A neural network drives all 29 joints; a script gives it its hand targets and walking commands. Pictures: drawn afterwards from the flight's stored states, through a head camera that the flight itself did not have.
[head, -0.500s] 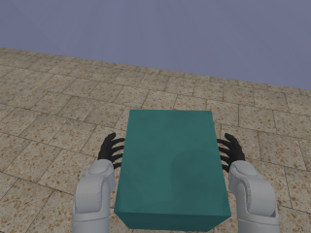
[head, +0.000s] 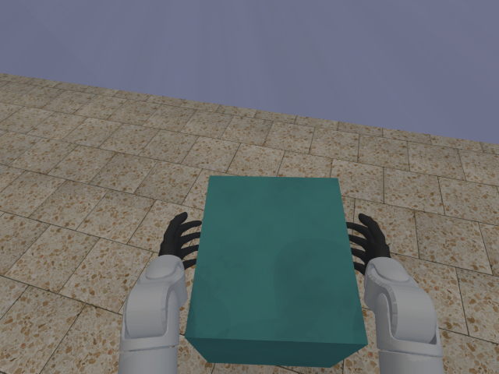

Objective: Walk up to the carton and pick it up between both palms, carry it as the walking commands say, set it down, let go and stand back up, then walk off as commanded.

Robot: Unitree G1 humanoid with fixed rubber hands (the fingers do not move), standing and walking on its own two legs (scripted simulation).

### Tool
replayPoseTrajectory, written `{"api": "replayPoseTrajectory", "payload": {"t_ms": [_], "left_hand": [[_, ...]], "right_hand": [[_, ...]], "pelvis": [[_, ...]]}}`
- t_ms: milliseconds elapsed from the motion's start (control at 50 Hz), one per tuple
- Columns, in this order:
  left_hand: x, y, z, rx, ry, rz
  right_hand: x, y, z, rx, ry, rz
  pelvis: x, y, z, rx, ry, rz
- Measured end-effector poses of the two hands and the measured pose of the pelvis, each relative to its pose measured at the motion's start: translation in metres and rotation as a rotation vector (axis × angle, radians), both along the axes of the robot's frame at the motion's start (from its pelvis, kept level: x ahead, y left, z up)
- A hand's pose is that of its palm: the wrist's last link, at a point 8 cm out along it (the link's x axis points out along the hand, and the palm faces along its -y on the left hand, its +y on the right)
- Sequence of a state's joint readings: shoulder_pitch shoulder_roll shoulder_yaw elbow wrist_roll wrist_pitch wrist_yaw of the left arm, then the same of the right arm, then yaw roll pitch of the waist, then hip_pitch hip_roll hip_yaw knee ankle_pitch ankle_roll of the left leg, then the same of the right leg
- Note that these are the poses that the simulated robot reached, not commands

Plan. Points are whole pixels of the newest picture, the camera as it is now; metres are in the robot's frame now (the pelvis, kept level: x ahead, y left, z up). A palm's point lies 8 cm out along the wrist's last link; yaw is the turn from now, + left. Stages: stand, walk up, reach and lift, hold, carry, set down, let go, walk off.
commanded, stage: carry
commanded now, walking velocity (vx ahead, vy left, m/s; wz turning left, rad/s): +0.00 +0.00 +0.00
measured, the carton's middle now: (271, 273) +0.29 +0.00 -0.01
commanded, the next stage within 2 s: hold in 0.22 s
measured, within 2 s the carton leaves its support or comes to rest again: neither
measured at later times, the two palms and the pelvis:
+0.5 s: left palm (153, 281) +0.24 +0.18 +0.05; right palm (348, 256) +0.29 -0.12 +0.05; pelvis +0.00 -0.01 +0.01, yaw +7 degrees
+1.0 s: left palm (174, 271) +0.28 +0.16 +0.01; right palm (351, 251) +0.32 -0.14 +0.02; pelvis -0.01 -0.03 +0.00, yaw +5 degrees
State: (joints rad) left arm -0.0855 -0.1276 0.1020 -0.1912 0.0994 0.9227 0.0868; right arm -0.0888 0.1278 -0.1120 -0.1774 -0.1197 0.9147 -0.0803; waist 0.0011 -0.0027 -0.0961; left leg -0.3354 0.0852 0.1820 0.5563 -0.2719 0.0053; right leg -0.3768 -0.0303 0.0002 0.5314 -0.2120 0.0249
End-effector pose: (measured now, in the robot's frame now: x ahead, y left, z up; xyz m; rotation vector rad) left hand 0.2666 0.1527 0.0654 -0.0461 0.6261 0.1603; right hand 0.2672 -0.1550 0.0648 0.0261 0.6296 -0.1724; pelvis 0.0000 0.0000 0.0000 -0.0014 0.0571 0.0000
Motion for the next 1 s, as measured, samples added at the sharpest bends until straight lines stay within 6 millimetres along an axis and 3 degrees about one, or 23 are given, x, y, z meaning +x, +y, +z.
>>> {"api": "replayPoseTrajectory", "payload": {"t_ms": [220,340,460,540,660,800,1000], "left_hand": [[0.004,0.000,-0.003,0.001,-0.004,0.001],[-0.010,0.010,-0.035,0.051,0.079,0.019],[-0.028,0.027,-0.020,0.062,0.004,0.118],[-0.022,0.025,-0.009,0.078,-0.005,0.116],[-0.004,0.007,-0.008,0.085,0.038,0.059],[0.003,0.002,-0.024,0.046,0.068,0.080],[0.010,0.009,-0.052,0.046,0.085,0.098]], "right_hand": [[0.004,0.000,-0.003,-0.001,-0.004,0.002],[0.004,0.012,-0.036,-0.025,0.077,0.079],[0.018,0.032,-0.021,-0.020,-0.002,0.175],[0.025,0.030,-0.012,-0.026,-0.014,0.185],[0.026,0.011,-0.011,-0.035,0.028,0.135],[0.035,0.007,-0.021,-0.046,0.057,0.135],[0.050,0.015,-0.047,-0.048,0.073,0.151]], "pelvis": [[0.002,0.000,0.000,-0.001,0.003,0.002],[0.001,-0.001,0.007,0.006,-0.110,0.048],[0.003,-0.006,0.010,0.008,-0.162,0.104],[0.002,-0.011,0.010,0.012,-0.200,0.134],[-0.005,-0.019,0.010,0.016,-0.211,0.133],[-0.011,-0.030,0.008,0.014,-0.190,0.094],[-0.013,-0.033,0.002,0.003,-0.093,0.089]]}}
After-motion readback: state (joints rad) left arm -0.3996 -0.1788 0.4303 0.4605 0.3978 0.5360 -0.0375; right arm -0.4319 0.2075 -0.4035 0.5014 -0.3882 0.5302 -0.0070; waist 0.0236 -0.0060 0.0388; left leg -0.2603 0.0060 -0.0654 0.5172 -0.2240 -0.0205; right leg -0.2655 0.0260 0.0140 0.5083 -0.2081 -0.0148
